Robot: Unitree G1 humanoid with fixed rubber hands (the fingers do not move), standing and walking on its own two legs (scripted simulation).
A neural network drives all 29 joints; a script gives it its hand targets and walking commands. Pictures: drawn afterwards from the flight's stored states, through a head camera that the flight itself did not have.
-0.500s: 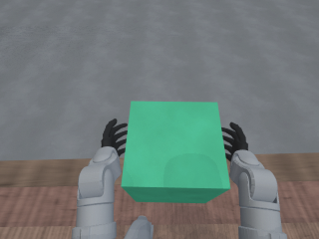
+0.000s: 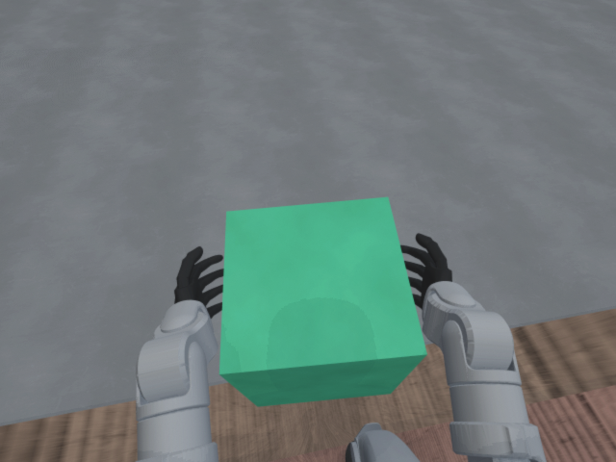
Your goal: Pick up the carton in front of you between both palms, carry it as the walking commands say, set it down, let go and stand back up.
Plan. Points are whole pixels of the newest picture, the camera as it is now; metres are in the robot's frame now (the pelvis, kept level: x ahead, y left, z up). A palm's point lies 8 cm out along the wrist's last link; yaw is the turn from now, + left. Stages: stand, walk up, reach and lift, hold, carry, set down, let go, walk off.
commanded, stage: carry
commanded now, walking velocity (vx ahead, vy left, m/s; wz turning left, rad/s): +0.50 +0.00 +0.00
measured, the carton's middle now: (316, 311) +0.33 -0.02 -0.01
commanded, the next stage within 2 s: none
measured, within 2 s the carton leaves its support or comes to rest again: neither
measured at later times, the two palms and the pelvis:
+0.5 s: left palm (214, 179) +0.68 +0.14 -0.05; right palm (356, 171) +0.69 -0.16 -0.06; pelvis +0.37 -0.02 -0.14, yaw -2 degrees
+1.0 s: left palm (245, 125) +1.08 +0.09 -0.18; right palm (343, 120) +1.07 -0.21 -0.18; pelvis +0.75 -0.05 -0.28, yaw -1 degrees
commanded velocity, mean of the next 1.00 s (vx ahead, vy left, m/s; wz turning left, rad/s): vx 0.50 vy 0.00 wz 0.00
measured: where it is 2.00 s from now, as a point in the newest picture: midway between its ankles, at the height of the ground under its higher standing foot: (293, 230)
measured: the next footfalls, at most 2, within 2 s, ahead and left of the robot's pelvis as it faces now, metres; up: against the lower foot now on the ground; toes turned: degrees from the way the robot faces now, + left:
right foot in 0.10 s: +0.24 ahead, -0.09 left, -0.11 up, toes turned -3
left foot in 0.52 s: +0.55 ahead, +0.05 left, -0.22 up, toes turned +1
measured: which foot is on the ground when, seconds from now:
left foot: down 0.00-0.12, up 0.14-0.50, down 0.52-0.98, up 1.00-1.00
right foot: up 0.00-0.08, down 0.10-0.54, up 0.56-0.92, down 0.94-1.00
